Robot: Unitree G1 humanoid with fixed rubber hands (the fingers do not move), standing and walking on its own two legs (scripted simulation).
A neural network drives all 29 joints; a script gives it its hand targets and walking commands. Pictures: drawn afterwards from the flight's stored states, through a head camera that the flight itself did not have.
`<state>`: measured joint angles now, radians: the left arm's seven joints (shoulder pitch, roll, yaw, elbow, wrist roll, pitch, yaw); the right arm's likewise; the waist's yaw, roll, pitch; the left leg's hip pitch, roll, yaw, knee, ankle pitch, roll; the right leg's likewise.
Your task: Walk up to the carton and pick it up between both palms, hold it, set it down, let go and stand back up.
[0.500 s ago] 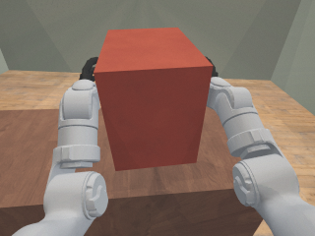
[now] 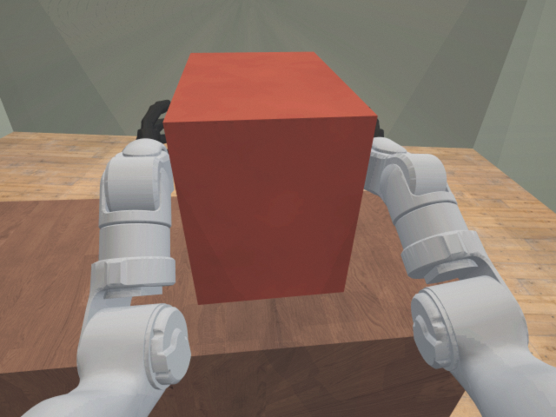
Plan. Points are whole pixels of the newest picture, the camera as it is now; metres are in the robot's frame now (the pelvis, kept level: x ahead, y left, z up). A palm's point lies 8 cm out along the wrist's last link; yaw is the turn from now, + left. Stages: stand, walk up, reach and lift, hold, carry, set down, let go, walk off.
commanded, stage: hold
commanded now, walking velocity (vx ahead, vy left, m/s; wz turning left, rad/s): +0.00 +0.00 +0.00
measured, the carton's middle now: (262, 164) +0.39 +0.01 +0.27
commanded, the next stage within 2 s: none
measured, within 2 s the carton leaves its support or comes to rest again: neither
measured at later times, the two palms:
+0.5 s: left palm (161, 162) +0.36 +0.15 +0.29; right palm (374, 160) +0.37 -0.14 +0.29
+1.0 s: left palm (154, 155) +0.37 +0.16 +0.29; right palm (365, 153) +0.38 -0.13 +0.30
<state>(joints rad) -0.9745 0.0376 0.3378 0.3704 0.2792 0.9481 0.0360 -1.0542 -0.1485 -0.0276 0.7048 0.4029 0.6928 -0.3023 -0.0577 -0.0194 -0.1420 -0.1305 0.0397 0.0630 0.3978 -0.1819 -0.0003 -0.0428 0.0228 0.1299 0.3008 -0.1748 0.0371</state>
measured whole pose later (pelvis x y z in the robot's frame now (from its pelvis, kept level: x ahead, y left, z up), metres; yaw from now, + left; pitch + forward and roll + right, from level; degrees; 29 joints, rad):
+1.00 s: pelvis +0.01 +0.00 +0.00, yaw +0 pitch -5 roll -1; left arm -0.97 0.04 0.35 0.38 0.27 0.95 0.03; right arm -1.05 -0.16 0.00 0.69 0.41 0.71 -0.32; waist -0.06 -0.02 -0.14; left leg -0.12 0.04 0.06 0.40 -0.20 0.00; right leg -0.03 0.02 0.13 0.30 -0.19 0.04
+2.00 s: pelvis +0.02 +0.00 +0.00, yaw +0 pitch -3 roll -1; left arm -0.95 0.04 0.33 0.31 0.26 0.93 0.03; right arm -1.03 -0.16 0.01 0.64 0.43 0.68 -0.33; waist -0.06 -0.02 -0.15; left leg -0.14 0.04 0.06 0.39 -0.20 0.00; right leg -0.05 0.02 0.13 0.30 -0.20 0.03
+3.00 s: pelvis +0.01 -0.01 +0.00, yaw +0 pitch -3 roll -1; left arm -1.00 0.04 0.37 0.49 0.28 0.85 0.03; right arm -1.10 -0.16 0.01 0.83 0.38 0.64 -0.28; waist -0.07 -0.01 -0.15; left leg -0.14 0.04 0.06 0.37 -0.18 0.00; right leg -0.07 0.03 0.13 0.30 -0.19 0.03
